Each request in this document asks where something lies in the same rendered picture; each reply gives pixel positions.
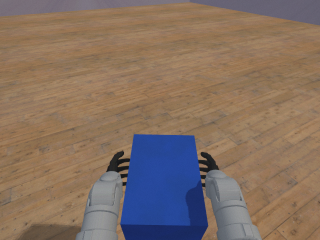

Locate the carton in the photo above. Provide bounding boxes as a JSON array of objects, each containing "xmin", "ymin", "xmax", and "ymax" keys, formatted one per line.
[{"xmin": 120, "ymin": 134, "xmax": 208, "ymax": 240}]

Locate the robot right hand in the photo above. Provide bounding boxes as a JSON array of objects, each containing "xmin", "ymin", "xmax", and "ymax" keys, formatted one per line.
[{"xmin": 198, "ymin": 152, "xmax": 219, "ymax": 187}]

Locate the right robot forearm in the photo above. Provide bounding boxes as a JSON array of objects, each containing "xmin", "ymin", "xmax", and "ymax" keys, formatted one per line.
[{"xmin": 205, "ymin": 169, "xmax": 262, "ymax": 240}]

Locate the left robot forearm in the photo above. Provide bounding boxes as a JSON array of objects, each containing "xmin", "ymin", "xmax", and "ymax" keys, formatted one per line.
[{"xmin": 75, "ymin": 171, "xmax": 123, "ymax": 240}]

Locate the robot left hand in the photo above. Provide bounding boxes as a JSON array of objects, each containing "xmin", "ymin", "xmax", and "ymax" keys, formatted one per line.
[{"xmin": 106, "ymin": 151, "xmax": 130, "ymax": 186}]

